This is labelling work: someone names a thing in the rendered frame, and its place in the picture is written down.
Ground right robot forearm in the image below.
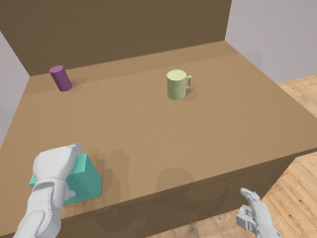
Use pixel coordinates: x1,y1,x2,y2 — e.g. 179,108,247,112
255,224,281,238

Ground left robot hand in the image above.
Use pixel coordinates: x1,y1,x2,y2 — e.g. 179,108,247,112
33,143,83,201

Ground sponge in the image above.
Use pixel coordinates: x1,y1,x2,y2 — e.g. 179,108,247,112
29,153,102,205

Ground left robot forearm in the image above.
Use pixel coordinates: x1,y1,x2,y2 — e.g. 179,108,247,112
13,178,66,238

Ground right robot hand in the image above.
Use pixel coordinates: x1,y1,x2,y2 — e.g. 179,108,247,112
236,187,274,234

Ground table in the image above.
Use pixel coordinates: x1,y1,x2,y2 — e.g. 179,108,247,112
0,0,317,238

